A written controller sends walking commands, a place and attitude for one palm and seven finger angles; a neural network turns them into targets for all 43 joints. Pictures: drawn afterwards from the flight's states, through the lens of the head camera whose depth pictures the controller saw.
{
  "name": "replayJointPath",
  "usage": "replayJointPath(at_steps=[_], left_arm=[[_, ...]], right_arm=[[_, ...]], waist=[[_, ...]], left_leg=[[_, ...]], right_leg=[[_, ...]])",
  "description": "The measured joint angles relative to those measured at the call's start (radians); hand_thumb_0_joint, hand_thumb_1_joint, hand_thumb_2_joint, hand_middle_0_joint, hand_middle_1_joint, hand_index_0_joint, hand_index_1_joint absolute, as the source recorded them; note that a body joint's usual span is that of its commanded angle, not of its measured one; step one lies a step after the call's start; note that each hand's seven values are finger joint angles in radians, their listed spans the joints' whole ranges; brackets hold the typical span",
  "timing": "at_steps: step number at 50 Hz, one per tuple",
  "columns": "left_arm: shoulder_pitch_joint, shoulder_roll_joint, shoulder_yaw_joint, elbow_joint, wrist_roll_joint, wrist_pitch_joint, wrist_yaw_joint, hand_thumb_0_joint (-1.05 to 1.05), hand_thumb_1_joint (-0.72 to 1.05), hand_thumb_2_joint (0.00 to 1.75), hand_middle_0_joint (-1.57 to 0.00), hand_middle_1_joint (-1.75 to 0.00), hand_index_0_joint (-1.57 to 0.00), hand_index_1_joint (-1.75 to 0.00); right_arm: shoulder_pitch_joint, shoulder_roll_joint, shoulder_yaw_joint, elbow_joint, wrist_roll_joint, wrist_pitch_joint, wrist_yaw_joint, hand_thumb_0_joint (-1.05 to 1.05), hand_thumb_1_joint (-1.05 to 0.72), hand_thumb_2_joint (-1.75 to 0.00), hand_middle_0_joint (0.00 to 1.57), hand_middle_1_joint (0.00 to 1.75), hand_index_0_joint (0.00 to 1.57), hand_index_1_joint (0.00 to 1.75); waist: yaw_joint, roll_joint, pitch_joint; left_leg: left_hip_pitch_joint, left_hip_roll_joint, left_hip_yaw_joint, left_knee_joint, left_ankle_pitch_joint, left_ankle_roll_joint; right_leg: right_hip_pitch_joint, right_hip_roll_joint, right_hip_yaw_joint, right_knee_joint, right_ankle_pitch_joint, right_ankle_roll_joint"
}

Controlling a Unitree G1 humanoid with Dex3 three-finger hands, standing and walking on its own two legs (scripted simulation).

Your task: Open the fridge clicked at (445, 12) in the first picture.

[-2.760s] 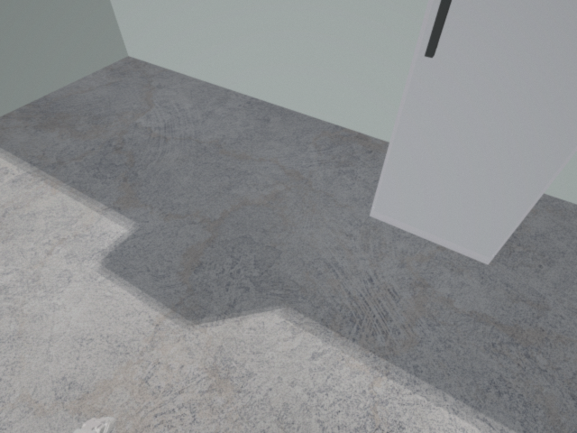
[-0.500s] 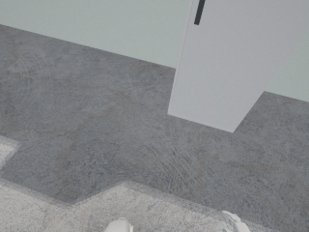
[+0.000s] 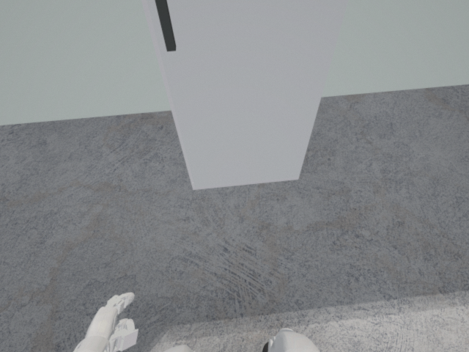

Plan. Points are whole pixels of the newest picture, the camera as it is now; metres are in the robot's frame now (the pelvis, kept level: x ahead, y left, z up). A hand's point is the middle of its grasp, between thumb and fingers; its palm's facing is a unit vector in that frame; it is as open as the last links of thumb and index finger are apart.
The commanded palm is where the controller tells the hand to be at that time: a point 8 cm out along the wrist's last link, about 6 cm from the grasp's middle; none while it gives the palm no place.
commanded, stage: take the last steps up to it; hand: left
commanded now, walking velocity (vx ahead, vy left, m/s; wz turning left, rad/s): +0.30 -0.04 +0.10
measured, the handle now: out of the picture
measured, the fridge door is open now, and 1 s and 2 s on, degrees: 0 0 0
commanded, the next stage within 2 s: come to a stop and stand still in 0.84 s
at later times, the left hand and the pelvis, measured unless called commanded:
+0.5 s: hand (117, 339) +0.16 +0.23 -0.15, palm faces +0.01 -0.99 -0.15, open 7.4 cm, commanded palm none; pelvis +0.13 +0.05 +0.04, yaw -1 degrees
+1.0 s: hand (168, 239) +0.36 +0.16 -0.14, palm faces +0.09 -0.97 -0.22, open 7.2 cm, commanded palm none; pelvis +0.31 -0.02 +0.02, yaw +4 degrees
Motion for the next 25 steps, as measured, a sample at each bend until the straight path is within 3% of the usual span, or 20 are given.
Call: replayJointPath(at_steps=[2, 4, 8, 12, 14, 17, 20, 25], left_arm=[[0.011, -0.015, -0.011, 0.008, -0.004, 0.005, 0.013, 0.01, 0.91, 0.9, -0.2, -0.3, -0.2, -0.3], [0.029, -0.029, -0.018, 0.028, -0.002, 0.011, 0.022, 0.01, 0.91, 0.9, -0.2, -0.3, -0.2, -0.3], [0.068, -0.05, -0.028, 0.077, 0.006, 0.014, 0.021, 0.01, 0.9, 0.9, -0.2, -0.3, -0.2, -0.3], [0.114, -0.056, -0.024, 0.116, 0.002, 0.012, 0.015, 0.01, 0.91, 0.9, -0.2, -0.3, -0.21, -0.3], [0.142, -0.05, -0.018, 0.133, -0.002, 0.016, 0.013, 0.01, 0.91, 0.9, -0.2, -0.3, -0.21, -0.3], [0.179, -0.033, 0.001, 0.165, 0.003, 0.035, 0.012, 0.0, 0.92, 0.9, -0.2, -0.3, -0.2, -0.3], [0.197, -0.019, 0.01, 0.19, 0.013, 0.031, -0.003, 0.01, 0.92, 0.9, -0.2, -0.3, -0.2, -0.3], [0.205, -0.011, 0.011, 0.209, 0.011, 0.018, -0.005, 0.01, 0.91, 0.9, -0.2, -0.3, -0.2, -0.3]], right_arm=[[-0.029, 0.0, 0.004, -0.007, -0.002, 0.011, -0.004, 0.01, -0.92, -0.89, 0.2, 0.3, 0.2, 0.3], [-0.053, 0.006, 0.009, -0.017, -0.008, 0.012, -0.003, 0.01, -0.92, -0.89, 0.2, 0.3, 0.2, 0.3], [-0.069, 0.032, 0.02, -0.035, -0.013, -0.002, 0.007, 0.01, -0.91, -0.89, 0.19, 0.3, 0.2, 0.3], [-0.054, 0.06, 0.027, -0.026, -0.012, -0.022, 0.015, 0.01, -0.91, -0.89, 0.19, 0.3, 0.2, 0.3], [-0.031, 0.071, 0.029, -0.018, -0.013, -0.039, 0.014, 0.01, -0.91, -0.89, 0.2, 0.3, 0.2, 0.3], [0.003, 0.094, 0.029, 0.001, -0.022, -0.052, 0.005, 0.01, -0.92, -0.89, 0.2, 0.3, 0.2, 0.3], [0.048, 0.113, 0.034, 0.029, -0.018, -0.062, -0.001, 0.01, -0.92, -0.89, 0.2, 0.3, 0.2, 0.3], [0.115, 0.14, 0.04, 0.083, -0.01, -0.08, -0.011, 0.01, -0.92, -0.89, 0.2, 0.3, 0.2, 0.3]], waist=[[0.0, 0.007, 0.005], [-0.004, 0.008, -0.008], [-0.001, -0.012, -0.052], [0.022, -0.037, -0.094], [0.027, -0.046, -0.116], [0.024, -0.071, -0.137], [0.022, -0.075, -0.138], [0.029, -0.069, -0.118]], left_leg=[[-0.087, -0.021, -0.077, 0.135, 0.032, -0.006], [-0.143, -0.024, -0.111, 0.141, 0.089, -0.01], [-0.159, -0.022, -0.117, -0.038, 0.14, -0.003], [-0.063, -0.039, -0.095, -0.315, 0.175, 0.013], [0.002, -0.052, -0.084, -0.445, 0.219, 0.038], [0.035, -0.07, -0.071, -0.451, 0.209, 0.083], [0.107, -0.086, -0.071, -0.563, 0.24, 0.087], [0.219, -0.105, -0.073, -0.729, 0.285, 0.088]], right_leg=[[0.028, 0.018, 0.012, -0.029, -0.015, 0.002], [0.06, 0.029, 0.02, -0.083, 0.005, 0.014], [0.112, 0.033, 0.031, -0.16, 0.021, 0.018], [0.158, 0.029, 0.032, -0.179, -0.001, 0.035], [0.161, 0.026, 0.027, -0.135, -0.049, 0.045], [0.093, 0.016, 0.043, 0.095, -0.186, 0.043], [0.005, -0.003, 0.046, 0.3, -0.115, 0.051], [-0.075, -0.048, 0.05, 0.327, -0.012, 0.079]])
